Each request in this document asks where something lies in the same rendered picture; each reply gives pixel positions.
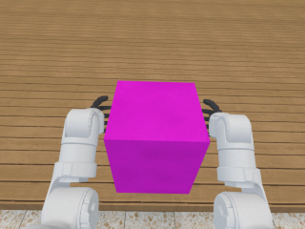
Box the right robot forearm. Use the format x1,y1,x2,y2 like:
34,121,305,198
209,112,274,226

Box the robot left hand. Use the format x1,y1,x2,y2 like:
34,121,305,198
91,95,112,134

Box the robot left upper arm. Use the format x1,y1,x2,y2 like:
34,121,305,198
21,186,99,229

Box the robot right upper arm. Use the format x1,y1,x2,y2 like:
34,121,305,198
213,191,273,229

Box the robot right hand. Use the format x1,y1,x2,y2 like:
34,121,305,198
201,99,222,136

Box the carton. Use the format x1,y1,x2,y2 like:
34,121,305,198
104,80,211,194

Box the left robot forearm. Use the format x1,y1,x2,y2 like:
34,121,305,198
41,108,105,223

